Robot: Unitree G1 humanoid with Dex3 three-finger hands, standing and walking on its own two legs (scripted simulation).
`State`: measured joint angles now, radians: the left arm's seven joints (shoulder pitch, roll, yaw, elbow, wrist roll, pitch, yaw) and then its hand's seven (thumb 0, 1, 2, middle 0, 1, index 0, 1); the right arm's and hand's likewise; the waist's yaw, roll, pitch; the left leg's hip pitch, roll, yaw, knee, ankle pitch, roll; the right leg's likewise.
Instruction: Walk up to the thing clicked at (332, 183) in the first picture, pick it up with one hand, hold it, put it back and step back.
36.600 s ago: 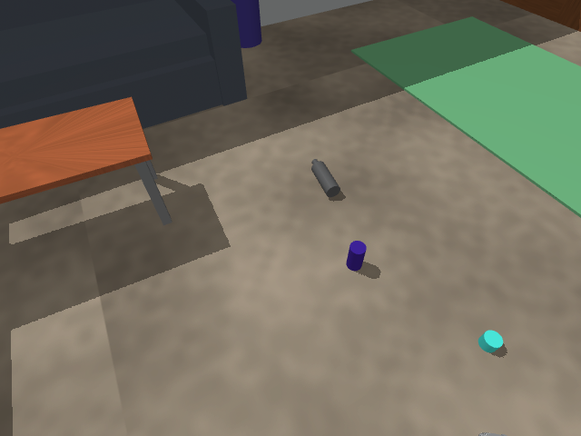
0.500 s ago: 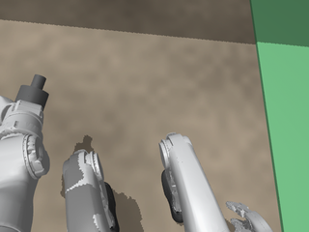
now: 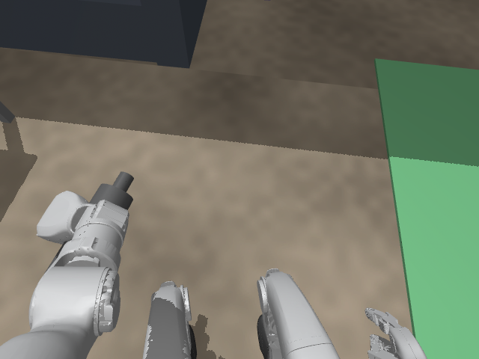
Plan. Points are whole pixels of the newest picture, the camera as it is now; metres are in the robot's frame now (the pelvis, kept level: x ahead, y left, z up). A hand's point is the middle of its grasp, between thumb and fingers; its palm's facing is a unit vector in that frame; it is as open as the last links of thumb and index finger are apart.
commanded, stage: lift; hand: left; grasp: from above
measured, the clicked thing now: (98, 223) +0.39 +0.25 -0.12
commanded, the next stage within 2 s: hold in 0.66 s
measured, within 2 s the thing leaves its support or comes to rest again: neither
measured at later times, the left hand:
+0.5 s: hand (70, 198) +0.38 +0.23 +0.04, palm faces -0.17 -0.45 -0.87, open 10.2 cm
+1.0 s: hand (47, 188) +0.37 +0.24 +0.08, palm faces -0.17 -0.43 -0.89, open 10.2 cm
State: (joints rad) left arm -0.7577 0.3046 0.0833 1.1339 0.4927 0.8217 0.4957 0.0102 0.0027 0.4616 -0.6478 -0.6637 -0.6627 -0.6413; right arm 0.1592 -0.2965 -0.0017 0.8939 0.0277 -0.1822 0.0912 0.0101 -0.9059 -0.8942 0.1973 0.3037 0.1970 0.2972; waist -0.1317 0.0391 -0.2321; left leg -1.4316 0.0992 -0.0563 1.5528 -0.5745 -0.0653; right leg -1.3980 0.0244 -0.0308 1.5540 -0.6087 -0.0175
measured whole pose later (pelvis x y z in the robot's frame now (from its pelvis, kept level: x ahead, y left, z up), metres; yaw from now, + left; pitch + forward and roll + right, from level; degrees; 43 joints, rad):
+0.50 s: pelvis +0.04 +0.00 +0.11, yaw +2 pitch +17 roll +0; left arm -0.74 0.20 0.07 1.14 0.45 0.89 0.52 0.01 -0.02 0.55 -0.61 -0.70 -0.63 -0.68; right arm 0.21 -0.27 -0.02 0.90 0.02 -0.15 0.10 0.01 -0.90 -0.89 0.20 0.30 0.20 0.30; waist -0.10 0.04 -0.15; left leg -0.91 0.08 -0.01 1.06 -0.44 -0.06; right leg -0.89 0.01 -0.02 1.07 -0.49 -0.01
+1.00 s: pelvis +0.06 +0.01 +0.15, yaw +1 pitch +12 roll +0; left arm -0.73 0.15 0.04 1.19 0.44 0.91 0.57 0.01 0.00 0.51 -0.60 -0.71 -0.62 -0.68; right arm 0.20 -0.28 -0.02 0.90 -0.01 -0.15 0.13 0.01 -0.91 -0.89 0.20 0.30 0.20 0.30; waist -0.07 0.02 -0.11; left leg -0.66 0.07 0.02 0.85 -0.39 -0.04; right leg -0.64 0.00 0.00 0.86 -0.42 0.00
